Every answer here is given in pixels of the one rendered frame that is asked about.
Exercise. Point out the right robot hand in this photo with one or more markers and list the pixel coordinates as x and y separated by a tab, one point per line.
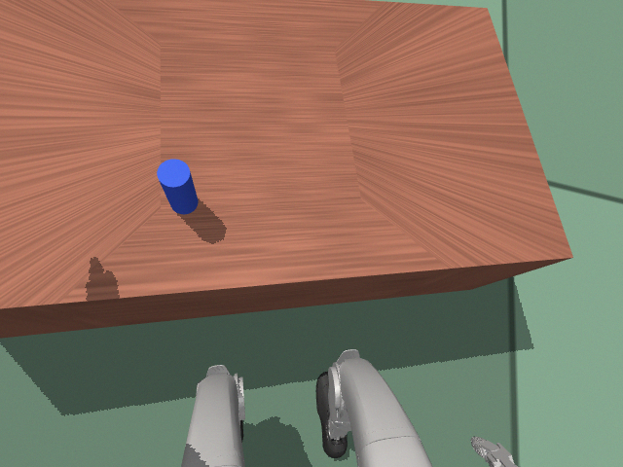
496	455

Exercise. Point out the right robot foot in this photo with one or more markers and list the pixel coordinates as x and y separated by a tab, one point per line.
332	448

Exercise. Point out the can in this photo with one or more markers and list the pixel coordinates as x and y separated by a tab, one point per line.
176	180

